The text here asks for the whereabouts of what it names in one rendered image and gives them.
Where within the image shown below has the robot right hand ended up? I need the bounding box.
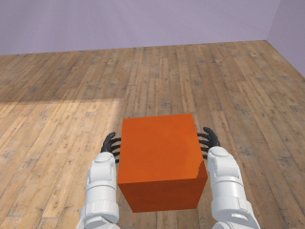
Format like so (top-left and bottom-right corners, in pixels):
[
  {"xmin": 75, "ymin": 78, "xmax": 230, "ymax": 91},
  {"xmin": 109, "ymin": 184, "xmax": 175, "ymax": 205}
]
[{"xmin": 197, "ymin": 127, "xmax": 221, "ymax": 159}]

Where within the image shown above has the carton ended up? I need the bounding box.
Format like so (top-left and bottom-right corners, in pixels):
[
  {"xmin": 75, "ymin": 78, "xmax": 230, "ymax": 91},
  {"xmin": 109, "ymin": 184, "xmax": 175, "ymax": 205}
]
[{"xmin": 117, "ymin": 114, "xmax": 208, "ymax": 213}]

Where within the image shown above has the left robot forearm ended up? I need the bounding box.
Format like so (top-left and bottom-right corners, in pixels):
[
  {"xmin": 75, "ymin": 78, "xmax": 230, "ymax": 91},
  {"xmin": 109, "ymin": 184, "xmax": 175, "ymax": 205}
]
[{"xmin": 76, "ymin": 152, "xmax": 119, "ymax": 229}]

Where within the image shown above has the right robot forearm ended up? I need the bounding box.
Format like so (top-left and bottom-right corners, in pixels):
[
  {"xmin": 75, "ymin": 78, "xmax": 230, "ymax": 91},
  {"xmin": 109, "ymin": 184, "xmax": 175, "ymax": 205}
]
[{"xmin": 207, "ymin": 146, "xmax": 261, "ymax": 229}]

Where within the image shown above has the robot left hand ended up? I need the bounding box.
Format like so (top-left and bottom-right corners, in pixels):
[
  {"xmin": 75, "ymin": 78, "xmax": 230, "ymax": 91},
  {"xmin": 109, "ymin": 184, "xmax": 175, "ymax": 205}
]
[{"xmin": 100, "ymin": 132, "xmax": 121, "ymax": 164}]

